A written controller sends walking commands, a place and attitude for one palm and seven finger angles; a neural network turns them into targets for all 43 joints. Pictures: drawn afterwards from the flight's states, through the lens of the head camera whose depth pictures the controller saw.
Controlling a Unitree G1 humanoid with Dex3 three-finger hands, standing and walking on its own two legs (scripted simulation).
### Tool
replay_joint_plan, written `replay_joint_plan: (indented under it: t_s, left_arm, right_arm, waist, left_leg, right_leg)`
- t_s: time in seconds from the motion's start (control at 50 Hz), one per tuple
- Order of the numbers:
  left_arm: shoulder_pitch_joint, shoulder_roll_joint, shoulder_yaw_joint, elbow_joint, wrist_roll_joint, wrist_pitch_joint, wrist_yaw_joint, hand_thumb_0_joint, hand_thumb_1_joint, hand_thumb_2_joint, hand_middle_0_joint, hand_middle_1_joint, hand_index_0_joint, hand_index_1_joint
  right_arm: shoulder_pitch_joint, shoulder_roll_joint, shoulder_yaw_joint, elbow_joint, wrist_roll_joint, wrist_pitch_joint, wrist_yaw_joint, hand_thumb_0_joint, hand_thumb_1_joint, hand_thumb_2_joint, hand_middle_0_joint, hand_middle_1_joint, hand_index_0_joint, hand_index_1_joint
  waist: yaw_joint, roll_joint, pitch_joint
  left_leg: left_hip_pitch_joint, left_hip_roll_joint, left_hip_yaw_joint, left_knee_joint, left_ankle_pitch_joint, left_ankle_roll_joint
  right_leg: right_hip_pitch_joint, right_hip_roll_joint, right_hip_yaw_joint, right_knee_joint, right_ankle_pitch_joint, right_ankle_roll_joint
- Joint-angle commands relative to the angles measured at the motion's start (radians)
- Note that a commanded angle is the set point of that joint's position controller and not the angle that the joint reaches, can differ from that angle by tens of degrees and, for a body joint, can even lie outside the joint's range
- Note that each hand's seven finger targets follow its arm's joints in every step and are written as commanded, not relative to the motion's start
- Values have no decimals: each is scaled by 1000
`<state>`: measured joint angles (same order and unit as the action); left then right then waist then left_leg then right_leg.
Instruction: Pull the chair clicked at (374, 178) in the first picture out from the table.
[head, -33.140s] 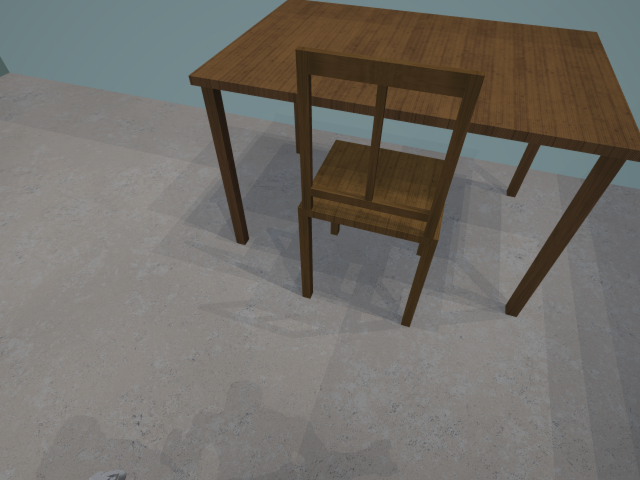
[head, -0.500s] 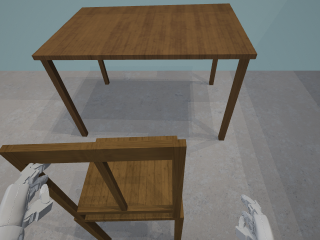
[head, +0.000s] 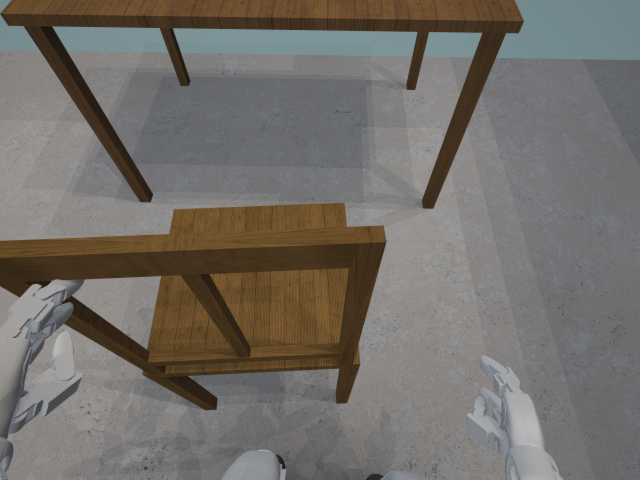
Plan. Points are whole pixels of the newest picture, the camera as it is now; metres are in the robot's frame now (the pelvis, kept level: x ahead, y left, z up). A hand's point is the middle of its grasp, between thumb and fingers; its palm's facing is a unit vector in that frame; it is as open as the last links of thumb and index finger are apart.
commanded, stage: step back with the hand held close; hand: left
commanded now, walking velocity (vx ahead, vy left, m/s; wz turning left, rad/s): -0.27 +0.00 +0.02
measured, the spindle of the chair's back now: (224, 320) +0.30 +0.17 -0.06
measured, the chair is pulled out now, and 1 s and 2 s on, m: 0.56 0.57 0.57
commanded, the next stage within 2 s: stop stepping back and stand still in 0.72 s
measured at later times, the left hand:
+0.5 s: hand out of the picture +0.13 +0.32 +0.12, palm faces +0.45 -0.79 -0.41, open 7.4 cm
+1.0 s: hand out of the picture +0.01 +0.26 +0.15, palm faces +0.32 -0.77 -0.56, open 7.4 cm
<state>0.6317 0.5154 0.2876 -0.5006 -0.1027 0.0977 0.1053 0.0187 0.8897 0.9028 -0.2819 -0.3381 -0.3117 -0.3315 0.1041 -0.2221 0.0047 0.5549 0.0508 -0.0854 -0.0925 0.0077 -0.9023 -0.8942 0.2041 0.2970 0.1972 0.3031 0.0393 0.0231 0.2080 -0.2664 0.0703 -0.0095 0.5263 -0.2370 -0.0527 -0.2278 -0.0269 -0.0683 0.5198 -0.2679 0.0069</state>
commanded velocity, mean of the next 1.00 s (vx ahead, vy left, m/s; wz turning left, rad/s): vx -0.23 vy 0.01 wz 0.01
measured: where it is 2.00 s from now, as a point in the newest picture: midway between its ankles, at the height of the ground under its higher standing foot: outside the picture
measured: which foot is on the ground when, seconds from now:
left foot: down 0.00-0.82, up 0.84-0.98, down 1.00-1.00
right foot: down 0.00-0.44, up 0.46-0.74, down 0.76-1.00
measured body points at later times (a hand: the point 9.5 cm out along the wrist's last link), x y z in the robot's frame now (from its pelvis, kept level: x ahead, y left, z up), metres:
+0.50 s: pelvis -0.08 +0.04 -0.01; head -0.08 +0.04 +0.44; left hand +0.10 +0.35 +0.14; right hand +0.08 -0.21 -0.09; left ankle -0.02 +0.15 -0.73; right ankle -0.02 -0.12 -0.72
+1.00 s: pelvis -0.17 +0.00 +0.00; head -0.17 -0.01 +0.45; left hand -0.01 +0.30 +0.18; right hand -0.02 -0.25 -0.09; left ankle -0.18 +0.12 -0.73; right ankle -0.25 -0.12 -0.73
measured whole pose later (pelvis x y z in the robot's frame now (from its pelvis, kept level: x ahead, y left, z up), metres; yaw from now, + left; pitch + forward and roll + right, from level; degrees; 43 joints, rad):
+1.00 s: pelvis -0.17 +0.00 +0.00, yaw -1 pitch +1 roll +1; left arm 0.68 0.43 0.42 -0.47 -0.06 -0.20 0.10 0.02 0.88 0.90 -0.22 -0.31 -0.21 -0.31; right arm 0.22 -0.22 -0.02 0.62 0.05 -0.07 -0.09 0.01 -0.90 -0.89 0.21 0.30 0.20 0.30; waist -0.02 0.01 -0.03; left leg -0.32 -0.01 0.03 0.64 -0.23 0.02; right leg -0.17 -0.04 -0.02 0.56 -0.39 0.01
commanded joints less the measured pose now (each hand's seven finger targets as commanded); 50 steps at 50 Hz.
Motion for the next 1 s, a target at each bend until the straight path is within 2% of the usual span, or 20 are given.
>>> replay_joint_plan:
  t_s: [0.0, 0.12, 0.16, 0.24, 0.28, 0.32, 0.38, 0.44, 0.56, 0.68, 0.76, 0.78, 0.8, 0.82, 0.84, 0.86, 0.92, 0.94, 0.96, 0.98]
  left_arm:
    - [-60, 236, 338, -545, 4, -260, 86, 0, 900, 900, -200, -300, -200, -300]
    - [-51, 240, 368, -512, 2, -300, 96, 0, 900, 900, -200, -300, -200, -300]
    - [-8, 181, 372, -347, 9, -310, 96, 0, 900, 900, -200, -300, -200, -300]
    - [14, 53, 301, 59, 37, -286, 86, 0, 900, 900, -200, -300, -200, -300]
    - [-93, 42, 248, 97, 48, -276, 78, 0, 900, 900, -200, -300, -200, -300]
    - [-161, 26, 200, 108, 52, -270, 71, 0, 900, 900, -200, -300, -200, -300]
    - [-217, 43, 187, 1, 66, -280, 66, 0, 900, 900, -200, -300, -200, -300]
    - [-304, 123, 232, -286, 92, -334, 80, 0, 900, 900, -200, -300, -200, -300]
    - [-79, 153, 342, -508, 67, -404, 86, 0, 900, 900, -200, -300, -200, -300]
    - [-10, 94, 351, -151, 25, -415, 41, 0, 900, 900, -200, -300, -200, -300]
    - [-5, 81, 312, -118, 12, -421, 0, 0, 900, 900, -200, -300, -200, -300]
    - [-23, 104, 300, -165, 21, -421, -6, 0, 900, 900, -200, -300, -200, -300]
    - [-32, 108, 277, -191, 13, -416, -15, 0, 900, 900, -200, -300, -200, -300]
    - [3, 121, 298, -149, 12, -398, -10, 0, 900, 900, -200, -300, -200, -300]
    - [45, 134, 323, -99, 20, -373, 3, 0, 900, 900, -200, -300, -200, -300]
    - [53, 111, 316, -94, 20, -352, 5, 0, 900, 900, -200, -300, -200, -300]
    - [-37, 117, 324, -102, 44, -339, 47, 0, 900, 900, -200, -300, -200, -300]
    - [-92, 123, 314, -139, 40, -352, 55, 0, 900, 900, -200, -300, -200, -300]
    - [-119, 105, 302, -156, 32, -366, 63, 0, 900, 900, -200, -300, -200, -300]
    - [-141, 112, 292, -207, 34, -370, 72, 0, 900, 900, -200, -300, -200, -300]
  right_arm:
    - [-25, -112, -55, -143, -1, -51, -15, 0, -900, -900, 200, 300, 200, 300]
    - [-2, -108, -52, -114, -15, -75, -34, 0, -900, -900, 200, 300, 200, 300]
    - [6, -98, -53, -94, -21, -75, -35, 0, -900, -900, 200, 300, 200, 300]
    - [17, -100, -85, -40, -16, -34, -14, 0, -900, -900, 200, 300, 200, 300]
    - [7, -106, -78, -41, -19, -18, -3, 0, -900, -900, 200, 300, 200, 300]
    - [-14, -99, -62, -53, -16, -19, -4, 0, -900, -900, 200, 300, 200, 300]
    - [-34, -119, -47, -101, -16, -27, -19, 0, -900, -900, 200, 300, 200, 300]
    - [-57, -130, -38, -128, -25, -66, -23, 0, -900, -900, 200, 300, 200, 300]
    - [50, -114, -64, -77, -60, -148, 10, 0, -900, -900, 200, 300, 200, 300]
    - [52, -116, -82, 16, -70, -143, 20, 0, -900, -900, 200, 300, 200, 300]
    - [0, -120, -87, -21, -44, -119, 31, 0, -900, -900, 200, 300, 200, 300]
    - [11, -115, -85, -35, -36, -100, 33, 0, -900, -900, 200, 300, 200, 300]
    - [20, -120, -103, -46, -12, -86, 29, 0, -900, -900, 200, 300, 200, 300]
    - [-17, -106, -112, -79, 13, -71, 23, 0, -900, -900, 200, 300, 200, 300]
    - [-34, -94, -104, -104, 27, -58, 26, 0, -900, -900, 200, 300, 200, 300]
    - [-61, -73, -85, -131, 22, -47, 28, 0, -900, -900, 200, 300, 200, 300]
    - [-42, -64, -32, -106, -5, -33, -2, 0, -900, -900, 200, 300, 200, 300]
    - [-44, -78, -29, -108, -6, -48, -12, 0, -900, -900, 200, 300, 200, 300]
    - [-15, -79, -36, -99, -11, -65, -19, 0, -900, -900, 200, 300, 200, 300]
    - [12, -99, -55, -98, -19, -79, -15, 0, -900, -900, 200, 300, 200, 300]
  waist:
    - [-2, 186, -501]
    - [-12, 172, -433]
    - [-22, 135, -389]
    - [-49, -79, -251]
    - [-59, -172, -193]
    - [-59, -265, -150]
    - [-42, -129, -87]
    - [-46, 261, -171]
    - [-15, 396, -349]
    - [-29, 252, -435]
    - [-6, 116, -495]
    - [-11, -7, -518]
    - [-17, -322, -503]
    - [-27, -515, -414]
    - [-19, -481, -386]
    - [-28, -355, -323]
    - [-76, -130, -297]
    - [-88, -31, -299]
    - [-77, 38, -318]
    - [-69, 130, -321]
  left_leg:
    - [120, 102, -70, -5, 505, 76]
    - [-22, 77, -75, -26, 190, 63]
    - [-42, 58, -60, -28, 34, 57]
    - [11, -26, 1, 194, -186, 30]
    - [17, -30, -14, 307, -173, 38]
    - [-17, -14, -35, 225, -173, 58]
    - [-189, 62, -153, -143, -283, 105]
    - [-405, 231, -375, -422, -547, 196]
    - [-111, 158, -237, -225, -8, 177]
    - [261, 190, -230, -91, 591, 154]
    - [300, 136, -140, 46, 532, 110]
    - [292, 77, -83, 129, 462, 81]
    - [175, -33, 5, 291, 181, 47]
    - [-24, -110, 33, 474, -148, 41]
    - [-141, -112, -4, 599, -223, 53]
    - [-220, -79, -38, 594, -238, 57]
    - [-156, -70, 18, 128, -119, 74]
    - [-55, -94, 50, -95, 66, 85]
    - [65, -49, 31, -215, 321, 100]
    - [236, 69, -74, -184, 668, 141]
  right_leg:
    - [162, -81, 33, 16, 382, -11]
    - [114, -95, 63, -4, 292, -17]
    - [48, -96, 88, -51, 164, -21]
    - [-270, -201, 218, -254, -193, -93]
    - [-398, -243, 195, -282, -289, -107]
    - [-395, -215, 134, -254, -305, -82]
    - [-257, -72, 71, -102, -339, -5]
    - [30, 9, 59, 283, -158, 21]
    - [-14, 26, 32, 217, -186, 3]
    - [-97, 31, 75, -109, -86, -14]
    - [3, 6, 33, -295, 147, -5]
    - [23, -21, 29, -309, 260, -10]
    - [39, -116, 76, -262, 507, -51]
    - [40, -227, 131, -196, 749, -103]
    - [43, -258, 159, -144, 813, -139]
    - [77, -279, 157, -114, 797, -149]
    - [140, -197, 83, 29, 756, -86]
    - [127, -151, 68, 128, 783, -48]
    - [111, -97, 34, 207, 695, -15]
    - [-45, -46, 33, 263, 323, 8]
